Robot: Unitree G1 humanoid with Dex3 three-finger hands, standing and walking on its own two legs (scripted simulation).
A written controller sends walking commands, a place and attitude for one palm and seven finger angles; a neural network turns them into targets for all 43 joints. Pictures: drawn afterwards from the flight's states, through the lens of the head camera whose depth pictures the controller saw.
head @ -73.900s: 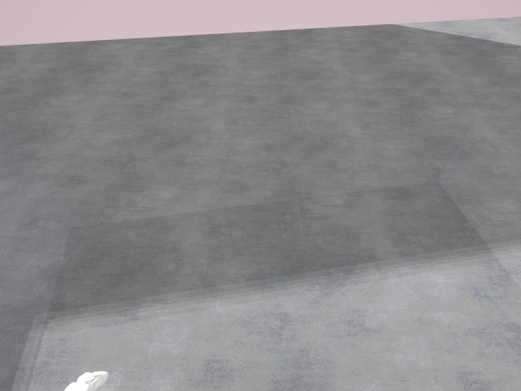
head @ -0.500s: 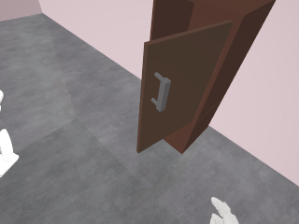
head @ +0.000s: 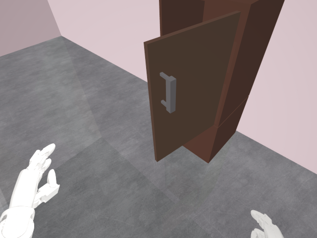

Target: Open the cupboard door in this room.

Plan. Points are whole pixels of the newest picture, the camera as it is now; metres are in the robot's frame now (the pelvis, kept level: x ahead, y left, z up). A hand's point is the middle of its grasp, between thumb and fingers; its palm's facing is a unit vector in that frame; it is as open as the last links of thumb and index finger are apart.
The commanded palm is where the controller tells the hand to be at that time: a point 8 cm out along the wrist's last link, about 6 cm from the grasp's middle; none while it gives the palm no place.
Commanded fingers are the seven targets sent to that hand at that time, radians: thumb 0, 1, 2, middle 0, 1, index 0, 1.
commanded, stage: let the arm hang, fingers relaxed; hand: left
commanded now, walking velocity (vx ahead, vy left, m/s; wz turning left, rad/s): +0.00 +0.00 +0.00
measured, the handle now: (167, 92) +0.55 +0.00 +0.08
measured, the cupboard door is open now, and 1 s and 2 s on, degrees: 80 80 80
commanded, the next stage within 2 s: look to check the result in 1.00 s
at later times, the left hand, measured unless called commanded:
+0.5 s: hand out of the picture -0.11 +0.20 -0.15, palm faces +0.07 -0.97 -0.22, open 7.3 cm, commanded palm none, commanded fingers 0.00 0.90 0.90 -0.20 -0.30 -0.20 -0.30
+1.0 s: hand out of the picture -0.02 +0.15 -0.17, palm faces +0.06 -0.99 -0.16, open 7.4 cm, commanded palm none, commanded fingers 0.00 0.90 0.90 -0.20 -0.30 -0.20 -0.30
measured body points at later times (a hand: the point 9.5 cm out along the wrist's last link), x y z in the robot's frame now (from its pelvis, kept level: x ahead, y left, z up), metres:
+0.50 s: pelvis -0.01 +0.02 +0.01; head +0.02 +0.01 +0.46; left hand -0.11 +0.25 -0.13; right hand -0.01 -0.19 -0.16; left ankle +0.07 +0.11 -0.73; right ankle -0.06 -0.08 -0.73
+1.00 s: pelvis +0.00 +0.00 +0.01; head +0.00 -0.01 +0.46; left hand -0.02 +0.20 -0.15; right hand -0.03 -0.19 -0.16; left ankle +0.07 +0.11 -0.73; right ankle -0.06 -0.08 -0.73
